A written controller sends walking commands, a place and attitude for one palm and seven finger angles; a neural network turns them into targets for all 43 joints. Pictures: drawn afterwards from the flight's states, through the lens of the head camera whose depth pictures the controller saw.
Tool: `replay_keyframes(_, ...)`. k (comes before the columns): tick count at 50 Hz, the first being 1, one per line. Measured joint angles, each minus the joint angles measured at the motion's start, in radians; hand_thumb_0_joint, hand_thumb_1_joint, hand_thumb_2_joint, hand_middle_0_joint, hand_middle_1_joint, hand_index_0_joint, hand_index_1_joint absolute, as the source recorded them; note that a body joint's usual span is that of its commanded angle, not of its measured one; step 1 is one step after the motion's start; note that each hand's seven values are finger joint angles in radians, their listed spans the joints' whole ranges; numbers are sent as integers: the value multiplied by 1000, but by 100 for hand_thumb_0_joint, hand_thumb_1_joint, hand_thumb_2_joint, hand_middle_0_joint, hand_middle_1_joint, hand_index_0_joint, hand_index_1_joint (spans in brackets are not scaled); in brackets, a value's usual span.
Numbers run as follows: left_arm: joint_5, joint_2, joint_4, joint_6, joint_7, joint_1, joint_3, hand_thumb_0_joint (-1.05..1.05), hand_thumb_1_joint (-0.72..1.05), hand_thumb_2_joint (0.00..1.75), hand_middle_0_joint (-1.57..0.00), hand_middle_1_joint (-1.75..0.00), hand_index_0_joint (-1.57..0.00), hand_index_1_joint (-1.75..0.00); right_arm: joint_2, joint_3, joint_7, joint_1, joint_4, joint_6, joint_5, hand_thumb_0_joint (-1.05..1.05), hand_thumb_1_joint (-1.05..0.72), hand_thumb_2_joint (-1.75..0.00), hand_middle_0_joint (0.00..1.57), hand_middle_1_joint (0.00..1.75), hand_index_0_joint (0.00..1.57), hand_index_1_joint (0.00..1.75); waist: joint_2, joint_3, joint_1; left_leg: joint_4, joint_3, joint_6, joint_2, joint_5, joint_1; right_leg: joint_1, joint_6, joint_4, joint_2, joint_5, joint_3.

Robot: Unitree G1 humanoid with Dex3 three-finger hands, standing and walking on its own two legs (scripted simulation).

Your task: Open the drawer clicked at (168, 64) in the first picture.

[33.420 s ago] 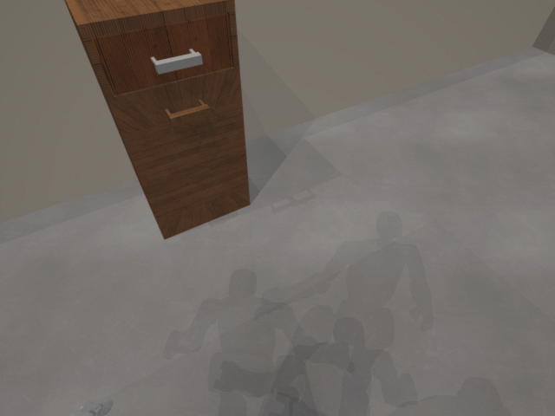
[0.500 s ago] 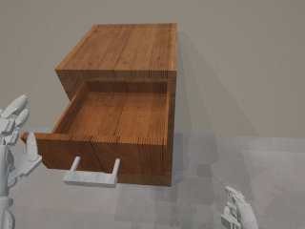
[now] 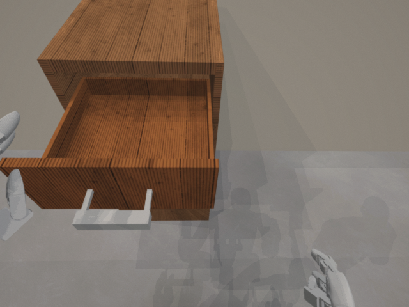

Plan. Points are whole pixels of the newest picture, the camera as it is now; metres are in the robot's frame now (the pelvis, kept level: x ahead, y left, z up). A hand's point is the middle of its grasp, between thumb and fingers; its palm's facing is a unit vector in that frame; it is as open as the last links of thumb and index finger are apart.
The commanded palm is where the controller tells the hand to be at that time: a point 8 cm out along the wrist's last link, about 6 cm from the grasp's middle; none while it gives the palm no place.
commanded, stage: step back with the hand held close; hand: left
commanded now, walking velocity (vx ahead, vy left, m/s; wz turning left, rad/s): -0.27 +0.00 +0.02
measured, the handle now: (116, 207) +0.29 +0.18 +0.03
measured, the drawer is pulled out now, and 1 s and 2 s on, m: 0.28 0.28 0.28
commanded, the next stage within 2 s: stop stepping back and stand still in 0.60 s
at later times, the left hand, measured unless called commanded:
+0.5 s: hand out of the picture +0.09 +0.23 +0.20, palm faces +0.39 -0.78 -0.49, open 7.4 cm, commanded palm +0.01 +0.27 +0.22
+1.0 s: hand out of the picture -0.07 +0.23 +0.21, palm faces +0.44 -0.78 -0.45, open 7.4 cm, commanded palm -0.13 +0.27 +0.22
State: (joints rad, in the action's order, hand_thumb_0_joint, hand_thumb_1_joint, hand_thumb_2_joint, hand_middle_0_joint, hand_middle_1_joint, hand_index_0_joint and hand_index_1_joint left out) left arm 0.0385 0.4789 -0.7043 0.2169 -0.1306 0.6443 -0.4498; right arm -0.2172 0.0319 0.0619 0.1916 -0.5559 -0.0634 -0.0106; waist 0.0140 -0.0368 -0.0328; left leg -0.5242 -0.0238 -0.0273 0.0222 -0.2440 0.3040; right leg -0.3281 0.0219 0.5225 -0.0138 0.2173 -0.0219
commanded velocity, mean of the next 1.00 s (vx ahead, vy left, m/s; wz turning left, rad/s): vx -0.14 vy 0.00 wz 0.00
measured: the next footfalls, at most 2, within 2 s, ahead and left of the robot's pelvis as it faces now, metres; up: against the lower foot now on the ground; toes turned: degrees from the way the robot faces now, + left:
left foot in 0.42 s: -0.04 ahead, +0.13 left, +0.00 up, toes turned +3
right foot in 0.58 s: -0.09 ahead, -0.12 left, +0.00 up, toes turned -2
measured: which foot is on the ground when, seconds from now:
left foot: down 0.00-0.22, up 0.24-0.40, down 0.42-0.64, up 0.66-0.84, down 0.86-1.00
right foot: down 0.00-0.42, up 0.44-0.56, down 0.58-0.88, up 0.90-1.00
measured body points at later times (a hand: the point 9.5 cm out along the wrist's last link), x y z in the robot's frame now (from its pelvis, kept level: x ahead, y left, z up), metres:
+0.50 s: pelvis -0.11 -0.01 -0.01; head -0.09 +0.01 +0.44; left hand +0.06 +0.27 +0.22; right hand +0.06 -0.25 -0.08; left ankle -0.08 +0.13 -0.73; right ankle -0.06 -0.11 -0.73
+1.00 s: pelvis -0.25 -0.01 +0.00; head -0.27 +0.00 +0.45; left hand -0.10 +0.26 +0.23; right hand -0.12 -0.26 -0.08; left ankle -0.25 +0.11 -0.73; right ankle -0.21 -0.11 -0.70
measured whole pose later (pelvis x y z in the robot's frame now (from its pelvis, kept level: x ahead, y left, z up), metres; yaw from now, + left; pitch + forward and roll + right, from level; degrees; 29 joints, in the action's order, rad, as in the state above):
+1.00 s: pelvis -0.25 -0.01 +0.00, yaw +1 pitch -1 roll +0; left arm 0.02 0.42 -0.68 0.21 -0.18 0.61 -0.44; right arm -0.19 0.01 0.04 0.30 -0.62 -0.13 0.00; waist 0.04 0.02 -0.03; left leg -0.53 -0.01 0.00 -0.02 -0.27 0.23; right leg -0.42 -0.01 0.82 -0.02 0.38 -0.05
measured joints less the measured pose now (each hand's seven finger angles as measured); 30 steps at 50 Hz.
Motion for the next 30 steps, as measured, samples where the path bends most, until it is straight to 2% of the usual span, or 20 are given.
replay_keyframes(3, -6, 6, -16, 14, -22, -3, -23, 2, 88, 90, -21, -30, -22, -30, 20, -5, 6, 8, 2, -23, 24, 1, -90, -90, 20, 30, 20, 30, 18, 10, 9, -19, -3, -3, 10, 7, 21, -29, -6, 70, 11, 58, 2)
replay_keyframes(5, -9, -8, -11, 20, -34, -14, -27, 1, 88, 90, -21, -30, -22, -30, 31, -12, 7, 14, -2, -43, 39, 1, -90, -89, 20, 30, 20, 30, 14, 24, 17, -38, 1, -2, 8, 7, 43, -27, -11, 123, 9, 119, 2)
replay_keyframes(7, -8, -29, 0, 22, -44, -27, -25, 1, 88, 90, -21, -30, -22, -30, 38, -21, 7, 18, -10, -60, 44, 1, -90, -89, 20, 30, 20, 30, 4, 37, 25, -61, 4, 1, 3, 7, 68, 7, -12, 114, 8, 131, 0)
replay_keyframes(10, -6, -81, 28, 16, -47, -66, 4, 1, 88, 90, -21, -30, -21, -30, 33, -36, 4, 5, -30, -69, 42, 1, -90, -89, 20, 30, 20, 30, -49, 26, 32, -96, 27, 14, -33, 11, 95, 28, 9, 67, -28, 84, -24)
replay_keyframes(12, 1, -101, 40, 8, -37, -90, 30, 1, 88, 90, -21, -30, -21, -30, 27, -40, -5, 7, -39, -66, 24, 1, -90, -89, 20, 30, 20, 30, -66, 25, 31, -139, 45, 21, -38, -29, 119, 26, 22, 52, -38, 62, -37)
replay_keyframes(14, 4, -110, 51, 8, -23, -106, 50, 1, 88, 90, -21, -30, -21, -30, 24, -38, -13, 9, -54, -58, 8, 1, -90, -89, 20, 30, 20, 30, -50, 24, 32, -265, 48, 26, -18, -123, 137, 23, 27, 48, -24, 48, -33)
replay_keyframes(16, 4, -108, 58, 6, -13, -103, 54, 1, 88, 90, -21, -30, -21, -30, 25, -38, -17, 14, -62, -43, 1, 1, -90, -89, 20, 30, 20, 30, -22, 30, 27, -324, 37, 28, -8, -169, 123, 18, 25, 36, -5, 30, -24)
replay_keyframes(17, 3, -103, 59, 6, -10, -97, 50, 1, 88, 90, -21, -30, -21, -30, 25, -40, -16, 17, -60, -36, -1, 1, -90, -89, 20, 30, 20, 30, -8, 34, 21, -305, 29, 27, -11, -171, 101, 14, 22, 29, 3, 20, -22)
replay_keyframes(19, 1, -89, 57, 8, -10, -85, 39, 1, 88, 90, -21, -30, -21, -30, 19, -43, -12, 23, -48, -29, 0, 1, -90, -89, 20, 30, 20, 30, 10, 39, 6, -177, 20, 23, -28, -135, 35, -2, 15, 22, 13, 2, -24)
replay_keyframes(21, 0, -71, 45, 11, -14, -84, 31, 1, 88, 90, -21, -30, -21, -30, 4, -36, -6, 22, -34, -35, 4, 1, -90, -89, 20, 30, 20, 30, 4, 32, -8, -25, 22, 18, -55, -21, -14, -34, 7, 37, 11, -8, -41)
replay_keyframes(23, 0, -46, 38, 13, -16, -95, 16, 1, 88, 90, -21, -30, -21, -30, 8, -24, -8, 6, -37, -39, 10, 1, -90, -89, 20, 30, 20, 30, 29, 2, 2, -33, 10, 34, -43, 12, 8, -61, -10, 72, 22, 5, -23)
replay_keyframes(24, 2, -36, 33, 16, -15, -89, 4, 1, 88, 90, -21, -30, -21, -30, 12, -21, -13, 1, -37, -43, 12, 1, -90, -89, 20, 30, 20, 30, 37, -3, 10, -39, 1, 39, -44, 10, 17, -74, -17, 104, 22, 49, -13)
replay_keyframes(27, 6, -15, 9, 17, -13, -60, -31, 2, 88, 90, -21, -30, -21, -30, 26, -17, -24, 0, -31, -63, 20, 1, -90, -89, 20, 30, 20, 30, 30, 4, 24, -54, -10, 49, -63, 12, 56, -72, -27, 176, 14, 129, -8)
replay_keyframes(30, 9, -14, -14, 26, -9, -67, -44, 2, 88, 90, -21, -30, -21, -30, 33, -26, -37, -10, -33, -81, 13, 1, -90, -89, 20, 30, 20, 30, 14, 2, 45, -88, -14, 60, -92, 21, 98, -8, -23, 100, 7, 94, -18)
